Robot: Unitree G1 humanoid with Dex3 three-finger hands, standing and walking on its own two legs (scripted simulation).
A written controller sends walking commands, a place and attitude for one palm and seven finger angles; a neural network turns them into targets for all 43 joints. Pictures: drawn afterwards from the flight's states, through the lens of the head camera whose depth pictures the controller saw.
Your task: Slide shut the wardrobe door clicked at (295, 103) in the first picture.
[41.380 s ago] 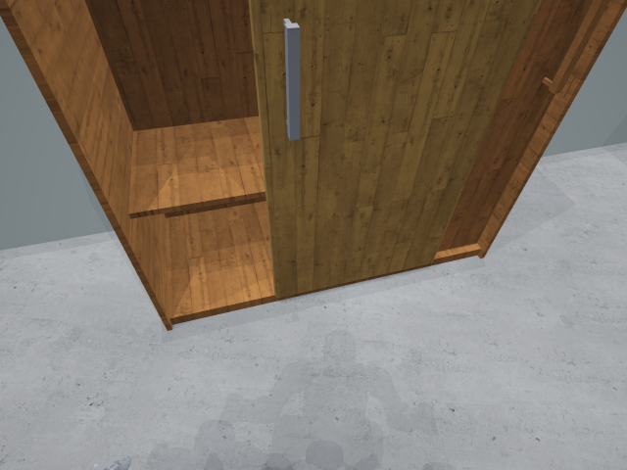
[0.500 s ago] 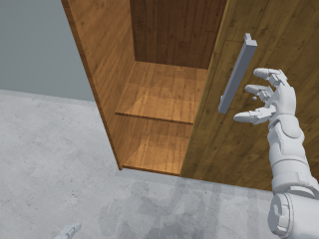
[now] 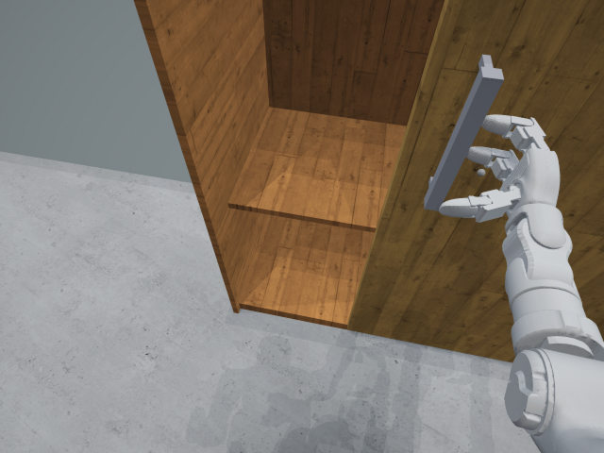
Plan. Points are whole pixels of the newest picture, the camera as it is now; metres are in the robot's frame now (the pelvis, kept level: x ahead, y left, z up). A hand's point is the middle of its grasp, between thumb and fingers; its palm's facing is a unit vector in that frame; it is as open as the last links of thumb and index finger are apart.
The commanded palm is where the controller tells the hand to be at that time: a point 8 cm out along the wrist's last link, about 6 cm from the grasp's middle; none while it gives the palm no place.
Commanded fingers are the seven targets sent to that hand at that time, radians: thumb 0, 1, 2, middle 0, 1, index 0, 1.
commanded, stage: feel for the door with the fingertips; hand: right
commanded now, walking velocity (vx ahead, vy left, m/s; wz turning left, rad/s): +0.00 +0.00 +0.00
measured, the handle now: (455, 141) +0.54 -0.13 +0.13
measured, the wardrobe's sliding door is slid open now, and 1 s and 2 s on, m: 0.38 0.38 0.38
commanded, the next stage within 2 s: slide the fingers in behind the handle in 0.58 s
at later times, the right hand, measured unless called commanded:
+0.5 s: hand (475, 164) +0.48 -0.14 +0.14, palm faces +0.06 +1.00 +0.00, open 14.0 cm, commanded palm +0.46 -0.19 +0.13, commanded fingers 0.00 0.50 -0.30 0.30 1.20 0.30 1.20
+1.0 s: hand (464, 163) +0.49 -0.13 +0.13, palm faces +0.06 +1.00 +0.00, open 13.9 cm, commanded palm +0.45 -0.18 +0.13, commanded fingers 0.00 0.50 -0.30 0.30 1.20 0.30 1.20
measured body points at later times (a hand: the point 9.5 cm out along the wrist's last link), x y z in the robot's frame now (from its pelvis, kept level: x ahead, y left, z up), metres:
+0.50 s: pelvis +0.00 +0.00 +0.00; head +0.06 +0.01 +0.44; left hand +0.04 +0.26 -0.13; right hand +0.47 -0.20 +0.14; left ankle -0.03 +0.11 -0.72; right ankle +0.04 -0.11 -0.72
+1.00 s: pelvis +0.00 +0.01 +0.00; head +0.06 +0.01 +0.44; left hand +0.02 +0.27 -0.13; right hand +0.48 -0.19 +0.14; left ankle -0.03 +0.11 -0.72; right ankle +0.04 -0.11 -0.72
